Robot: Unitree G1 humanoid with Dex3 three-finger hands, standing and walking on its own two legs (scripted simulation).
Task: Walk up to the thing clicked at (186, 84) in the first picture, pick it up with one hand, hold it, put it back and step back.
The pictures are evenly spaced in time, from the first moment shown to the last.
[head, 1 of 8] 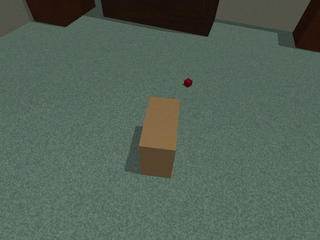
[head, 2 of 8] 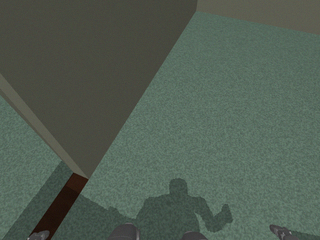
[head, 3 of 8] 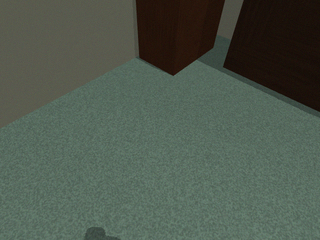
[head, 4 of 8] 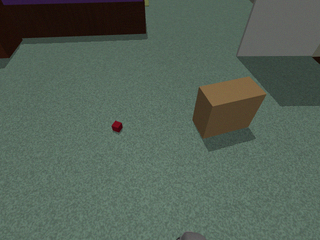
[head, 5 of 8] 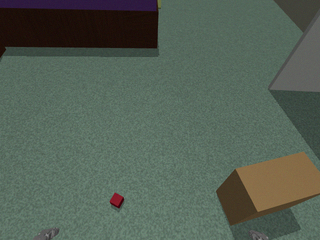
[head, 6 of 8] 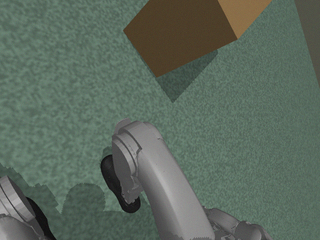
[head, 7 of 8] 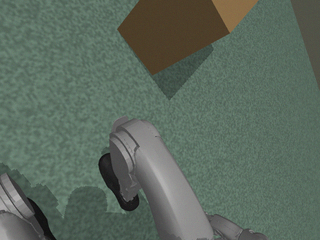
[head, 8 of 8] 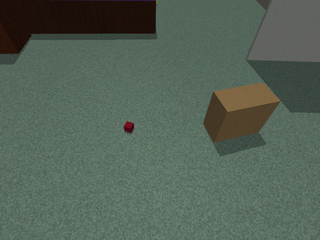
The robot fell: no
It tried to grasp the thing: yes
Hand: left
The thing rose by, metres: 0.01
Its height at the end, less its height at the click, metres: +0.00
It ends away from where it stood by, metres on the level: 0.01
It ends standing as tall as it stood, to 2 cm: yes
